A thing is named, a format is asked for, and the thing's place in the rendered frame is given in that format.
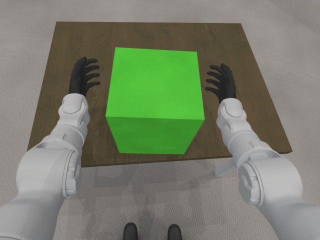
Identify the carton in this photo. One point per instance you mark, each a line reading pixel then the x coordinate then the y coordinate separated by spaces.
pixel 155 103

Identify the right robot upper arm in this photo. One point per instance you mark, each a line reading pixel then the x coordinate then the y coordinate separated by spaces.
pixel 274 187

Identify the robot right hand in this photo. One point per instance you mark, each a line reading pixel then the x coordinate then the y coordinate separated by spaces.
pixel 226 85

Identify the left robot foot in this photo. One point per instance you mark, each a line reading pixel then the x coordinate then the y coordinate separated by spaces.
pixel 130 232

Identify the left robot forearm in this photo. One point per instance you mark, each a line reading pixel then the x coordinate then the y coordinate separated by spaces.
pixel 71 130

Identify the robot left hand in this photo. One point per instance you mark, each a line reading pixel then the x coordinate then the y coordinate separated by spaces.
pixel 78 82

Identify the left robot upper arm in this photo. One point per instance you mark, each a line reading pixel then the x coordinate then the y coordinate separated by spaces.
pixel 47 176

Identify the right robot foot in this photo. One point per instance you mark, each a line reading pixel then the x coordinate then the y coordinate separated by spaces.
pixel 174 232

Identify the right robot forearm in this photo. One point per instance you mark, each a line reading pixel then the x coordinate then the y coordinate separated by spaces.
pixel 237 134

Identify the table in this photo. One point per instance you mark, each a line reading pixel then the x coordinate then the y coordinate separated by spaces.
pixel 215 43

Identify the robot foot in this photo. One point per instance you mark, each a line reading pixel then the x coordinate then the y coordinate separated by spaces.
pixel 174 232
pixel 130 232

